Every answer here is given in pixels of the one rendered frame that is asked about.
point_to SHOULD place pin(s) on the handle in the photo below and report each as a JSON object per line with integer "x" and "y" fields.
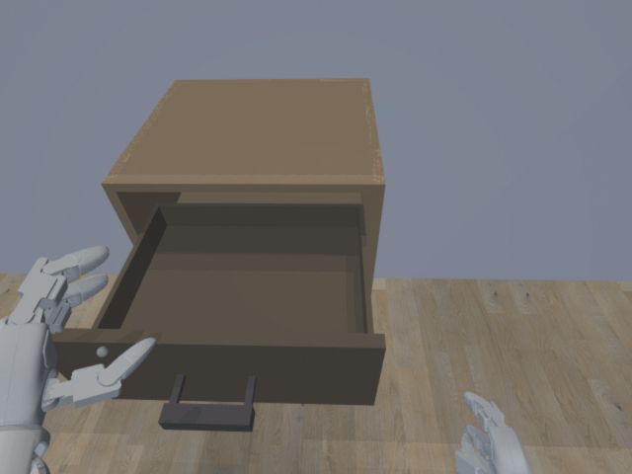
{"x": 208, "y": 417}

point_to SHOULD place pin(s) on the right robot hand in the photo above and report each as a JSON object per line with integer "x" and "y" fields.
{"x": 501, "y": 451}

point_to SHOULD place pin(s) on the left robot forearm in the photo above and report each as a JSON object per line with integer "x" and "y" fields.
{"x": 22, "y": 448}

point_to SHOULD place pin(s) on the drawer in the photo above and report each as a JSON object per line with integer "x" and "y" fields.
{"x": 279, "y": 291}

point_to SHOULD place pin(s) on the cabinet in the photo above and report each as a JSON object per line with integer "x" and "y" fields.
{"x": 254, "y": 141}

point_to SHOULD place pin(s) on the left robot hand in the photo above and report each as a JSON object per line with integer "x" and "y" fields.
{"x": 27, "y": 351}

